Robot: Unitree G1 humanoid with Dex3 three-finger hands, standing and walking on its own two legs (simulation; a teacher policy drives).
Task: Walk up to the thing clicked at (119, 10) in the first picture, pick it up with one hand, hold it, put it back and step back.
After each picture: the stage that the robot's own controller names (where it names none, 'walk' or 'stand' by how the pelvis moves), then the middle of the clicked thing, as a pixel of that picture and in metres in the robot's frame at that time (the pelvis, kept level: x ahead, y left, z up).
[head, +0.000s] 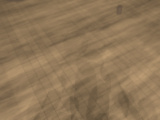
stand; (119, 9) +2.08 -0.46 -0.72
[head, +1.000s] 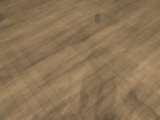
walk; (97, 18) +1.97 +0.00 -0.69
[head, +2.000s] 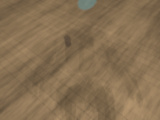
walk; (67, 41) +1.38 +0.28 -0.71
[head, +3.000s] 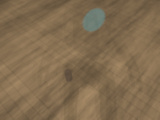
walk; (68, 75) +0.92 +0.24 -0.72
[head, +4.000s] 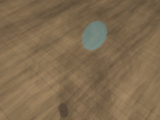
walk; (63, 110) +0.55 +0.19 -0.69
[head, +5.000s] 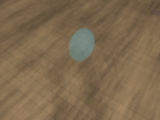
stand; out of the picture +0.37 +0.22 -0.71
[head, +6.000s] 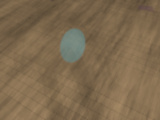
stand; out of the picture +0.34 +0.23 -0.71
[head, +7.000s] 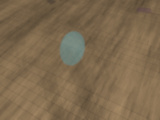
stand; out of the picture +0.33 +0.22 -0.72
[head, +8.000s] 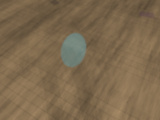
stand; out of the picture +0.32 +0.23 -0.73
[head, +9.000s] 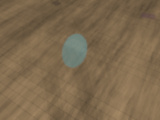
stand; out of the picture +0.33 +0.23 -0.73
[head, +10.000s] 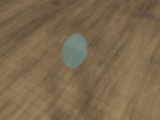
stand; out of the picture +0.32 +0.24 -0.73
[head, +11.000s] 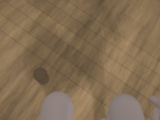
go down; (41, 76) +0.40 +0.23 -0.41
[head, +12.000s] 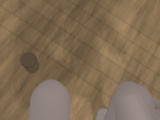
go down; (30, 63) +0.42 +0.25 -0.31
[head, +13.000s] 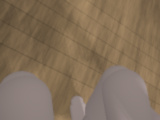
close in; out of the picture +0.41 +0.28 -0.23
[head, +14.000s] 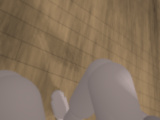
close; out of the picture +0.40 +0.30 -0.23
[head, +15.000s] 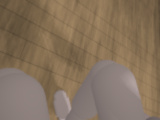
lift; out of the picture +0.38 +0.29 -0.22
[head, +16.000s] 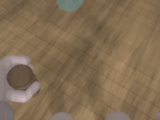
lift; (25, 82) +0.33 +0.20 +0.00
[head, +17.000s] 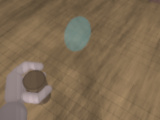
hold; (38, 88) +0.33 +0.18 +0.02
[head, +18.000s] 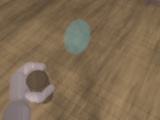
hold; (41, 88) +0.33 +0.17 +0.01
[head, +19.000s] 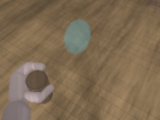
hold; (40, 88) +0.33 +0.17 +0.01
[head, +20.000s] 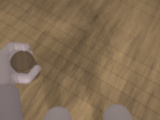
crouch; (26, 67) +0.40 +0.21 -0.06
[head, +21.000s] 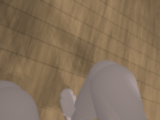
lower; out of the picture +0.43 +0.29 -0.22
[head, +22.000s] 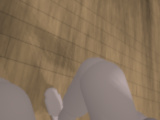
lower; out of the picture +0.42 +0.31 -0.23
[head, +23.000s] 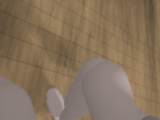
lower; out of the picture +0.41 +0.31 -0.23
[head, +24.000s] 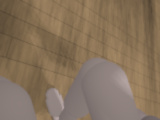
lower; out of the picture +0.41 +0.31 -0.23
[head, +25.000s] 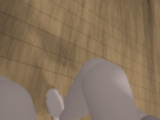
lower; out of the picture +0.41 +0.31 -0.23
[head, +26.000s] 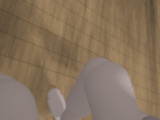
open; out of the picture +0.41 +0.31 -0.23
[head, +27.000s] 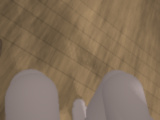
stand; out of the picture +0.42 +0.28 -0.25
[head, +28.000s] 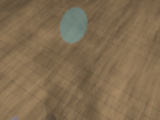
stand; out of the picture +0.38 +0.21 -0.62
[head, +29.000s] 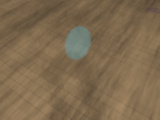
stand; out of the picture +0.38 +0.21 -0.67
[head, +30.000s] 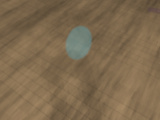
stand; out of the picture +0.37 +0.21 -0.67
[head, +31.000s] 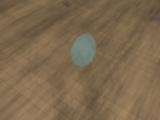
stand; out of the picture +0.39 +0.20 -0.72
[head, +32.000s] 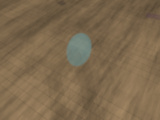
stand; out of the picture +0.36 +0.23 -0.73
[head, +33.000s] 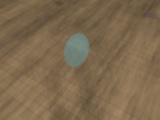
stand; out of the picture +0.35 +0.24 -0.73
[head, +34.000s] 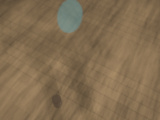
walk; (57, 101) +0.49 +0.20 -0.70
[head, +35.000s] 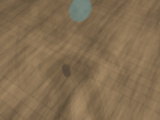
walk; (66, 70) +0.84 +0.26 -0.70
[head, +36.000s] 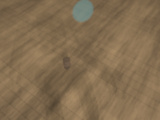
stand; (66, 63) +1.01 +0.18 -0.71
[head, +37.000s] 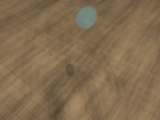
stand; (69, 70) +0.98 +0.19 -0.72
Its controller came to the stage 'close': yes
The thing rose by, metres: 0.73
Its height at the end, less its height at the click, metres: +0.00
